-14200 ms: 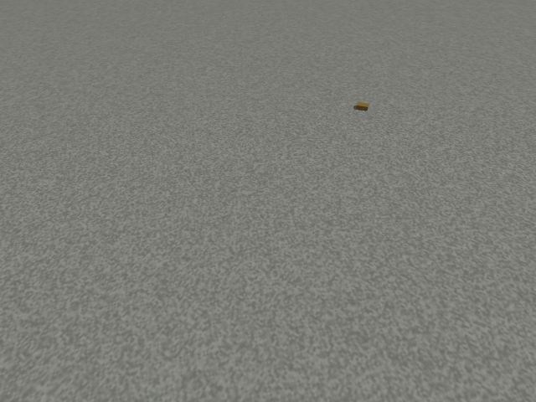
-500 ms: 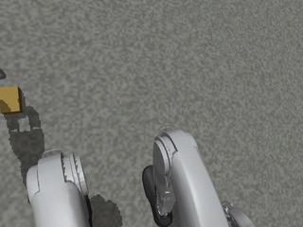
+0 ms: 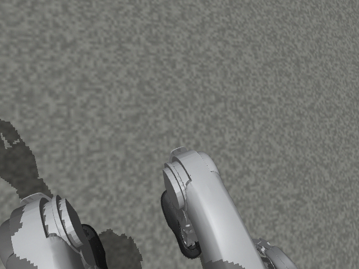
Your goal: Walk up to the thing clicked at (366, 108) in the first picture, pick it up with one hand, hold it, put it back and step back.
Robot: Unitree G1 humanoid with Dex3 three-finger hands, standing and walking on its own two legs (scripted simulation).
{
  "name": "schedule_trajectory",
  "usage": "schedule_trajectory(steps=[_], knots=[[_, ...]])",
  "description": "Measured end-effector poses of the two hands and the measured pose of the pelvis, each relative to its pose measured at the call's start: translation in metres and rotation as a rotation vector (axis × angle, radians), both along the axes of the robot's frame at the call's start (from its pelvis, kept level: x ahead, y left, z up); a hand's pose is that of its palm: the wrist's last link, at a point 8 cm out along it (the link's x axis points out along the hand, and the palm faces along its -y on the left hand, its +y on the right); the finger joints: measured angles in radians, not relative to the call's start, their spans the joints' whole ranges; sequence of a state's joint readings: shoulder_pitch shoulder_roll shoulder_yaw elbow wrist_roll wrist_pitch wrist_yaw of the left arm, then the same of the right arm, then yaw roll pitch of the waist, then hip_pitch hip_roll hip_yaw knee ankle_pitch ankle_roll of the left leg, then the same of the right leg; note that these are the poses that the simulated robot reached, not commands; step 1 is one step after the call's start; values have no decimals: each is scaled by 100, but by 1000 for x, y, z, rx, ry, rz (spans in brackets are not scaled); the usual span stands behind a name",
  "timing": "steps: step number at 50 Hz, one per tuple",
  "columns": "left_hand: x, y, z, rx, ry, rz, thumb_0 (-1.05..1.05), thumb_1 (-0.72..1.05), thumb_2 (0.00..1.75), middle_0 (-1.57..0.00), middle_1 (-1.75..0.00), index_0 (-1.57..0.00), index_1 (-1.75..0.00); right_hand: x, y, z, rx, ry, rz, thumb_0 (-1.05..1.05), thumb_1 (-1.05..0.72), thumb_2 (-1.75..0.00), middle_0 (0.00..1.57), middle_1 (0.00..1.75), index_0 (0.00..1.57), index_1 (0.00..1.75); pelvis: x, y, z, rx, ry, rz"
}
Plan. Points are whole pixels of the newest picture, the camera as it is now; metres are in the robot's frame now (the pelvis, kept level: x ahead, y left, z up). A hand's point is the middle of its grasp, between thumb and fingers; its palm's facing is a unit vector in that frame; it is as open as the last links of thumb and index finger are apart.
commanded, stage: close in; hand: left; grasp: from above
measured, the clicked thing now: out of the picture +0.48 +0.33 -0.30
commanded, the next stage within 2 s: rest palm in 0.08 s
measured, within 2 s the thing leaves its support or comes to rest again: neither
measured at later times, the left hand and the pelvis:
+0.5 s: hand out of the picture +0.43 +0.32 -0.23, palm faces -0.39 -0.04 -0.92, open 13.9 cm; pelvis -0.01 +0.01 -0.01, yaw -2 degrees
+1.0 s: hand out of the picture +0.46 +0.32 -0.26, palm faces -0.53 -0.14 -0.83, open 13.7 cm; pelvis +0.00 +0.00 -0.01, yaw -3 degrees
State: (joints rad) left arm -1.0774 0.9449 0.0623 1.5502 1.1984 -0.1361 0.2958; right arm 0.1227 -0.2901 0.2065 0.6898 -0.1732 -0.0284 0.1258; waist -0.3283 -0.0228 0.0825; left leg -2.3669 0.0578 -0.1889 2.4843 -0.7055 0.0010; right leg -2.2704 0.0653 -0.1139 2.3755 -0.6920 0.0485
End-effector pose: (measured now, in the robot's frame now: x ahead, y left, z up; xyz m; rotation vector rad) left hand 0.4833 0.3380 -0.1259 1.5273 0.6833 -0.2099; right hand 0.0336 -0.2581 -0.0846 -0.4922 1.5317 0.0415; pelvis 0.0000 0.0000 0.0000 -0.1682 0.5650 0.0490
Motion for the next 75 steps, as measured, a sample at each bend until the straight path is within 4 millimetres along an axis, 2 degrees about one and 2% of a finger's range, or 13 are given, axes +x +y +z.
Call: schedule_trajectory(steps=[6,11,14,18,23,28,34,39,43,51,58,64,75], knots=[[-22,8,-20,-148,86,-61,0,-45,87,-6,-110,-15,-102,9,-1,8,-32,31,78,0,-90,-89,20,30,20,30,-4,1,2,-17,-33,8],[-31,0,-29,-242,12,-228,0,-43,87,-6,-108,-15,-99,19,-6,23,-97,59,150,0,-90,-89,20,30,20,30,-5,3,2,-41,-65,5],[-38,-4,-32,-266,-58,-271,0,-43,88,-6,-105,-14,-97,28,-9,30,-130,52,174,0,-90,-89,20,30,20,30,-4,5,0,-49,-81,5],[-49,-6,-38,-242,-118,-285,0,-44,89,-6,-102,-12,-96,43,-9,35,-163,-2,204,0,-90,-89,20,30,20,30,-5,7,-3,-55,-94,1],[-56,-10,-44,-146,-157,-284,0,-44,90,-6,-100,-12,-95,52,-8,30,-163,-62,229,0,-90,-89,20,30,20,30,-8,8,-10,-51,-91,-5],[-52,-12,-47,-60,-183,-216,0,-43,89,-6,-103,-12,-97,49,-1,18,-116,-91,238,0,-90,-89,20,30,20,30,-10,8,-16,-45,-82,-7],[-34,-12,-51,-26,-143,-90,0,-41,86,-5,-107,-13,-99,33,8,8,-46,-100,210,0,-90,-90,20,30,20,30,-9,7,-19,-41,-74,-13],[-14,-11,-57,-42,-88,-34,0,-41,85,-5,-109,-14,-101,17,14,7,-4,-67,178,0,-91,-90,20,30,20,30,-4,6,-18,-42,-63,-15],[-7,-13,-65,-74,-34,-37,0,-41,85,-5,-110,-14,-101,8,16,10,4,-22,155,0,-91,-90,20,30,20,30,1,5,-14,-45,-55,-18],[-16,-15,-78,-158,-18,-110,0,-43,88,-6,-106,-13,-99,7,10,24,-26,49,194,0,-91,-90,20,30,20,30,1,3,-6,-55,-74,-23],[-32,-10,-75,-168,-79,-176,0,-45,90,-6,-102,-11,-97,19,1,31,-76,32,274,0,-90,-90,20,30,20,30,-5,4,-10,-66,-111,-27],[-42,-7,-73,-121,-109,-197,0,-45,90,-6,-102,-11,-98,31,2,30,-87,-15,315,0,-90,-90,20,30,20,30,-8,7,-13,-72,-122,-27],[-33,-14,-81,-87,-124,-138,0,-41,86,-6,-109,-13,-101,34,16,30,-44,-69,316,0,-91,-90,20,30,20,30,-7,10,-15,-83,-107,-28]])
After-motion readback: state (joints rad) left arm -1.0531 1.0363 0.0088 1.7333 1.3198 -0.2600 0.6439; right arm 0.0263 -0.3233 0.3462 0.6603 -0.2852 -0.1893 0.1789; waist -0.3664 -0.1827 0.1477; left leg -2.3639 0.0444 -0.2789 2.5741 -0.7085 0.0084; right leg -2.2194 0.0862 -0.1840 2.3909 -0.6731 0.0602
